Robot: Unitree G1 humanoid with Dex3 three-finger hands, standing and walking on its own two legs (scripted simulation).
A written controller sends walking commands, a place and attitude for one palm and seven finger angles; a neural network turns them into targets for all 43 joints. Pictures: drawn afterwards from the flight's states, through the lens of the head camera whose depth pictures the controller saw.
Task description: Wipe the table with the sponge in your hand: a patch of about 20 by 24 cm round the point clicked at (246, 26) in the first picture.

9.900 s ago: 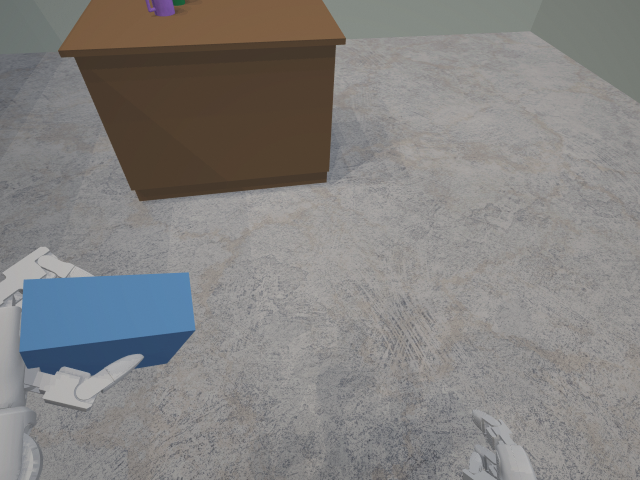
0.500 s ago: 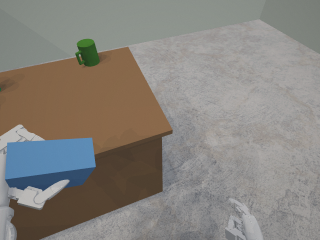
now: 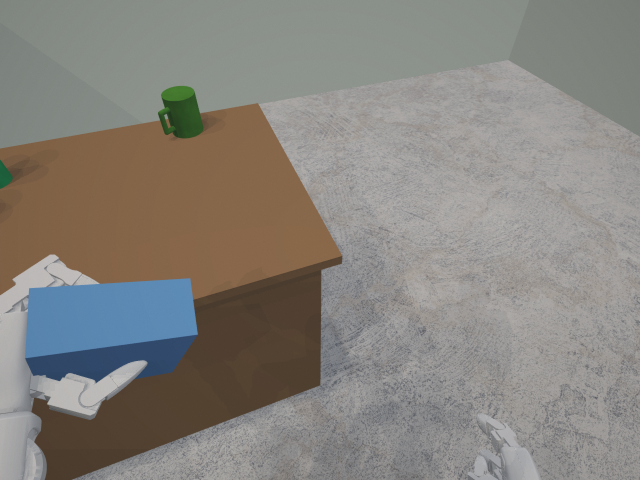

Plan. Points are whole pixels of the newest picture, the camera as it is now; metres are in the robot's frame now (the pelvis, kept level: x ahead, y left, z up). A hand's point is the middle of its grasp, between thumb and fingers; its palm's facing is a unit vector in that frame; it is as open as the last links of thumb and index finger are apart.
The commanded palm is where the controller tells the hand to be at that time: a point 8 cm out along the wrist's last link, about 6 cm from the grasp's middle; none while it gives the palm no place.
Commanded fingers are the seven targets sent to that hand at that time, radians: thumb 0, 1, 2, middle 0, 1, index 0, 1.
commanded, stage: come to a stop and stand still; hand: left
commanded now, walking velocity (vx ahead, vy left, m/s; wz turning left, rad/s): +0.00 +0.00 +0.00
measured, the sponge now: (137, 335) +0.22 +0.20 +0.14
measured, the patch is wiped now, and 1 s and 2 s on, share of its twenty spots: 0.00 0.00 0.00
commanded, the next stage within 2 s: look again from close up in 0.10 s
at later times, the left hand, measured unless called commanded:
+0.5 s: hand (96, 292) +0.26 +0.25 +0.15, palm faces +0.29 -0.88 -0.39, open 9.5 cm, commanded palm +0.20 +0.30 +0.18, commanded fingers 0.00 0.10 1.30 -1.20 -1.60 -1.20 -1.60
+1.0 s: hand (49, 265) +0.29 +0.31 +0.16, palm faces +0.42 -0.83 -0.38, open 9.5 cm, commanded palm +0.22 +0.34 +0.18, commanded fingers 0.00 0.10 1.30 -1.20 -1.60 -1.20 -1.60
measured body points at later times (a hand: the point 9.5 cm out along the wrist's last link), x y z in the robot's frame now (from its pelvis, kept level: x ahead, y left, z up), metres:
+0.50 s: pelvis +0.03 +0.03 +0.00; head +0.07 +0.04 +0.45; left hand +0.24 +0.30 +0.17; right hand +0.18 -0.21 -0.08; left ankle +0.03 +0.12 -0.74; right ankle +0.05 -0.07 -0.74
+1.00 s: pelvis +0.07 +0.06 -0.01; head +0.08 +0.07 +0.44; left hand +0.26 +0.35 +0.18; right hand +0.25 -0.16 -0.08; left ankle +0.03 +0.12 -0.74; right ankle +0.05 -0.07 -0.74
